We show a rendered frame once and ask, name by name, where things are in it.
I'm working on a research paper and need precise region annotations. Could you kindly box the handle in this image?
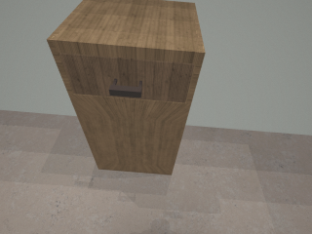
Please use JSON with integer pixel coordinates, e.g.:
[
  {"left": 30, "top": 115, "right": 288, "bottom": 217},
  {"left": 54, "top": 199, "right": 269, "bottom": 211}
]
[{"left": 109, "top": 78, "right": 142, "bottom": 98}]

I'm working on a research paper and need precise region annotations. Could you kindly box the drawer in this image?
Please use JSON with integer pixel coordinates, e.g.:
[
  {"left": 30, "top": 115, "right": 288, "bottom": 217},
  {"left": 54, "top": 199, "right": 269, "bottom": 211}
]
[{"left": 59, "top": 53, "right": 195, "bottom": 103}]

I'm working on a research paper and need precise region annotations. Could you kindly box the cabinet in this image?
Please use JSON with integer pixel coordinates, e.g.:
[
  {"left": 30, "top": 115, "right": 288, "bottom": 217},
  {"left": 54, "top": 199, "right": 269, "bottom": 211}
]
[{"left": 47, "top": 0, "right": 206, "bottom": 176}]

